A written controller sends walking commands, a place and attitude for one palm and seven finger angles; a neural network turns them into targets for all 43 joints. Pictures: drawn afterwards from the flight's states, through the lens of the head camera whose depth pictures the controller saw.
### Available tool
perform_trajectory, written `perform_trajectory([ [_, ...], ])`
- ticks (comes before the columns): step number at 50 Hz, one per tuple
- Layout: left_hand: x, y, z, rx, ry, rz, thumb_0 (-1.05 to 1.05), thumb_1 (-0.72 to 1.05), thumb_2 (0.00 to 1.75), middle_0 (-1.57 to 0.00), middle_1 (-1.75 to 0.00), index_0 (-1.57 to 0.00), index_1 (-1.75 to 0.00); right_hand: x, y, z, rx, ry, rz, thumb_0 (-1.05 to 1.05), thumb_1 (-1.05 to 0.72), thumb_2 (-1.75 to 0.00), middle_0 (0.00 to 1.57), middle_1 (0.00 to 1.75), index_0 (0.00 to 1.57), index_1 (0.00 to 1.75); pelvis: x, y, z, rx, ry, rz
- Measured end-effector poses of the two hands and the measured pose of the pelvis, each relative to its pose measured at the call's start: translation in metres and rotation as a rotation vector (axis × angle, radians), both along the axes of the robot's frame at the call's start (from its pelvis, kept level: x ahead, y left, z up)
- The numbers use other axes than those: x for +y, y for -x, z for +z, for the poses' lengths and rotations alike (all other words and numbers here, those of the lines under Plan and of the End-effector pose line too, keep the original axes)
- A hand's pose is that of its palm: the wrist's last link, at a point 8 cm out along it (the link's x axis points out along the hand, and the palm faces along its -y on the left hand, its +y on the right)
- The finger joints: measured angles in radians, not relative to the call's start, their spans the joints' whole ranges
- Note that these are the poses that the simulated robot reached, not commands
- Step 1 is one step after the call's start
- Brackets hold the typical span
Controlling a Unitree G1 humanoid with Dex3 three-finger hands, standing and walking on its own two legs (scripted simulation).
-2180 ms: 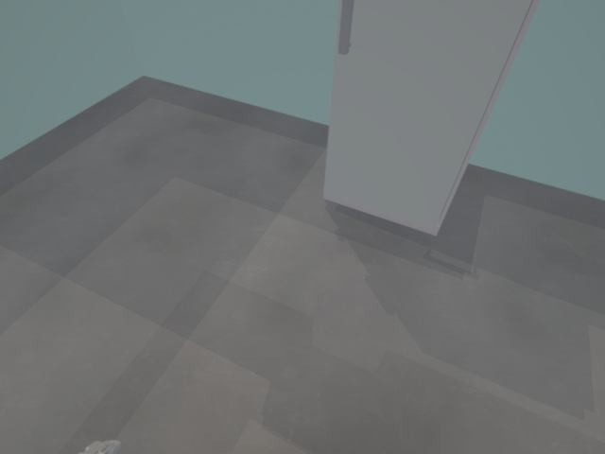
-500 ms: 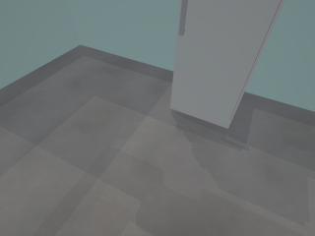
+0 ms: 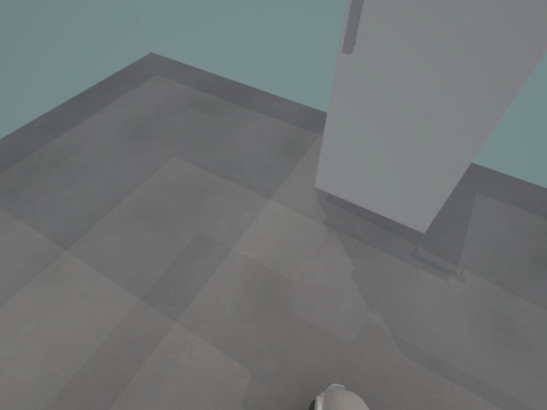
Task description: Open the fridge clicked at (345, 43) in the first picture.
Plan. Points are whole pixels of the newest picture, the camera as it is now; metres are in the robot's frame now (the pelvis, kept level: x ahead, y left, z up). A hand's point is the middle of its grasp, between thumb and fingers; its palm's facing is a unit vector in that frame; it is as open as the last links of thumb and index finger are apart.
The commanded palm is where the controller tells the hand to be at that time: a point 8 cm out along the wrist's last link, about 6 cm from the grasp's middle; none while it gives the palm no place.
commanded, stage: walk to a spot facing it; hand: left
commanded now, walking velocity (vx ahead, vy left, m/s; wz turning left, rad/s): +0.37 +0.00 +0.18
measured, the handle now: out of the picture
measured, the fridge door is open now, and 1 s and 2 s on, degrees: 0 0 0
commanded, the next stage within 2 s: turn to face it in 0.52 s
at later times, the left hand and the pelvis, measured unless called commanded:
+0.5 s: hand out of the picture +0.13 +0.18 -0.20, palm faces +0.26 -0.95 -0.14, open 7.3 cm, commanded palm none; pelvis +0.22 +0.02 -0.02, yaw +11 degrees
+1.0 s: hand (174, 274) +0.41 +0.22 -0.18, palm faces +0.09 -0.97 -0.22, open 7.3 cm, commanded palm none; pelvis +0.37 +0.02 -0.02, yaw +3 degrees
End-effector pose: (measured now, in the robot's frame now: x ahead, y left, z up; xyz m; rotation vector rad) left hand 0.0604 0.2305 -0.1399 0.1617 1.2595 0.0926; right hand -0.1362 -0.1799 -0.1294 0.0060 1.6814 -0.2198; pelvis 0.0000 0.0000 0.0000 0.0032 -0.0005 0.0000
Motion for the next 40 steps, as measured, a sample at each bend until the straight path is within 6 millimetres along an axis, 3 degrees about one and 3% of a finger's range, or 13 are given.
perform_trajectory([
  [4,-0.016,-0.073,-0.006,-0.124,-0.023,-0.014,0.01,0.93,0.9,-0.2,-0.3,-0.2,-0.3,-0.024,-0.038,-0.019,0.023,-0.012,0.008,0.0,-0.91,-0.9,0.21,0.3,0.2,0.3,-0.021,-0.043,-0.018,-0.009,-0.008,0.027],
  [7,-0.024,-0.097,-0.005,-0.188,-0.028,0.033,0.01,0.92,0.9,-0.2,-0.3,-0.2,-0.3,-0.05,-0.091,-0.03,-0.017,0.004,0.062,0.0,-0.91,-0.9,0.21,0.3,0.2,0.3,-0.029,-0.066,-0.022,-0.028,0.011,0.059],
  [11,-0.031,-0.096,-0.002,-0.144,-0.022,0.098,0.0,0.92,0.9,-0.2,-0.3,-0.2,-0.3,-0.081,-0.197,-0.025,-0.188,0.064,0.146,0.01,-0.91,-0.9,0.2,0.3,0.2,0.3,-0.031,-0.097,-0.011,-0.031,0.025,0.086],
  [15,-0.023,-0.083,-0.002,-0.058,-0.03,0.156,-0.01,0.95,0.9,-0.21,-0.3,-0.2,-0.3,-0.089,-0.306,-0.007,-0.382,0.106,0.218,0.0,-0.92,-0.9,0.2,0.3,0.19,0.3,-0.028,-0.129,-0.002,-0.022,0.035,0.114],
  [20,-0.014,-0.066,-0.013,0.059,0.009,0.234,0.0,0.94,0.9,-0.2,-0.3,-0.2,-0.3,-0.069,-0.419,0.012,-0.532,0.112,0.336,0.0,-0.92,-0.9,0.2,0.3,0.19,0.3,-0.013,-0.171,-0.002,-0.023,0.052,0.156],
  [25,0.0,-0.057,-0.034,0.179,0.053,0.318,0.0,0.92,0.9,-0.2,-0.3,-0.2,-0.3,-0.027,-0.503,0.012,-0.61,0.113,0.446,0.0,-0.92,-0.9,0.2,0.3,0.19,0.3,0.017,-0.215,-0.017,-0.033,0.05,0.191],
  [28,0.013,-0.071,-0.032,0.224,0.058,0.328,0.01,0.92,0.9,-0.2,-0.3,-0.2,-0.3,-0.006,-0.522,0.01,-0.613,0.107,0.455,0.0,-0.92,-0.9,0.2,0.3,0.19,0.3,0.031,-0.234,-0.015,-0.038,0.042,0.198],
  [31,0.027,-0.102,-0.021,0.193,0.048,0.327,0.01,0.92,0.9,-0.2,-0.3,-0.2,-0.3,0.01,-0.519,0.009,-0.551,0.085,0.441,0.0,-0.91,-0.9,0.2,0.3,0.2,0.3,0.039,-0.253,-0.004,-0.036,0.035,0.207],
  [36,0.043,-0.166,-0.006,0.115,0.028,0.311,0.01,0.91,0.9,-0.2,-0.3,-0.2,-0.3,0.005,-0.513,0.012,-0.455,0.11,0.386,-0.02,-0.96,-0.9,0.21,0.3,0.2,0.3,0.049,-0.286,0.007,-0.031,0.022,0.2],
  [40,0.043,-0.214,-0.004,0.086,0.027,0.282,0.0,0.91,0.9,-0.2,-0.3,-0.2,-0.3,0.004,-0.503,0.007,-0.375,0.097,0.338,-0.01,-0.95,-0.9,0.2,0.3,0.2,0.3,0.049,-0.311,0.009,-0.035,0.011,0.169],
])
